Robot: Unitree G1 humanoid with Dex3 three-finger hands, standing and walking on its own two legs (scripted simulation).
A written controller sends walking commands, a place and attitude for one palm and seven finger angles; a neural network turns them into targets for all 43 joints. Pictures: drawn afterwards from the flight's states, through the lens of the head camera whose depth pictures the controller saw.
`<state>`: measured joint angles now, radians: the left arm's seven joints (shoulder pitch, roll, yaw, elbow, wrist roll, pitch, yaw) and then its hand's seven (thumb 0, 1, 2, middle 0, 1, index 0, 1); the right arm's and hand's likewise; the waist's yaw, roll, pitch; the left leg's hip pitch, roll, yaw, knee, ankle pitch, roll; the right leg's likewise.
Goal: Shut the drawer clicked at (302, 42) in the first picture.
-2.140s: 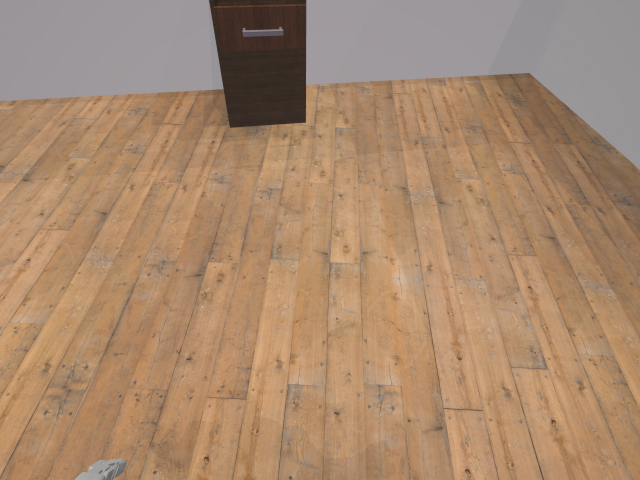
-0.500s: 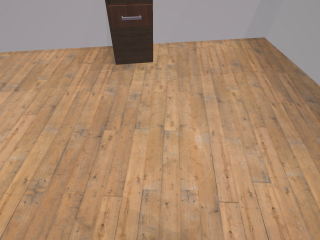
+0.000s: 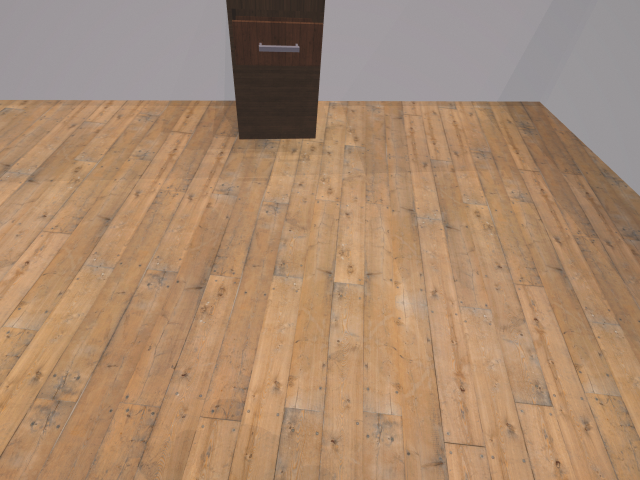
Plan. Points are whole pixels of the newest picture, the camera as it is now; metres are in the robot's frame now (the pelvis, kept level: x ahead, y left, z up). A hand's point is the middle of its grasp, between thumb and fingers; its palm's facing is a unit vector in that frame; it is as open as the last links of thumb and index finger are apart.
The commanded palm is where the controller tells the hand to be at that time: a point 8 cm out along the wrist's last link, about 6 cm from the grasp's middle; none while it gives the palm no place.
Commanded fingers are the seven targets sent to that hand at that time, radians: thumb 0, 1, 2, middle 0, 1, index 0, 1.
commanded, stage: get within about a metre, facing it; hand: left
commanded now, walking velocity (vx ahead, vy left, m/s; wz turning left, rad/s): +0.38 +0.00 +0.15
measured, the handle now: (279, 46) +1.81 +0.24 -0.19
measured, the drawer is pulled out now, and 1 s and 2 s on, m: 0.15 0.15 0.15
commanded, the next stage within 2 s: stand and wait in 1.72 s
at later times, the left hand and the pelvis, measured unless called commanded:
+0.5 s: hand (228, 412) +0.26 +0.15 -0.17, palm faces +0.14 -0.97 -0.20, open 7.2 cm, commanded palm none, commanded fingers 0.00 0.90 0.90 -0.20 -0.30 -0.20 -0.30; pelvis +0.20 -0.04 +0.00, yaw +6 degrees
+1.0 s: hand (212, 318) +0.42 +0.21 -0.16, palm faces +0.16 -0.98 -0.14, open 7.4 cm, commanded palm none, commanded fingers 0.00 0.90 0.90 -0.20 -0.30 -0.20 -0.30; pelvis +0.42 +0.03 +0.02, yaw +6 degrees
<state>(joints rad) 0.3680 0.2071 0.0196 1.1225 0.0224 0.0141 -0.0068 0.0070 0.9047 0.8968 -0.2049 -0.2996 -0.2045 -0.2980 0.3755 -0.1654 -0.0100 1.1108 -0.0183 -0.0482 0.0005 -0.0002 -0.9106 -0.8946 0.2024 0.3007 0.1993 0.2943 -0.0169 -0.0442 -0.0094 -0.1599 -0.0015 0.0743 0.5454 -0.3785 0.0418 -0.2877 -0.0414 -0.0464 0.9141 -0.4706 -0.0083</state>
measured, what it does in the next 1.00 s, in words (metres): walks ahead: right foot, then left foot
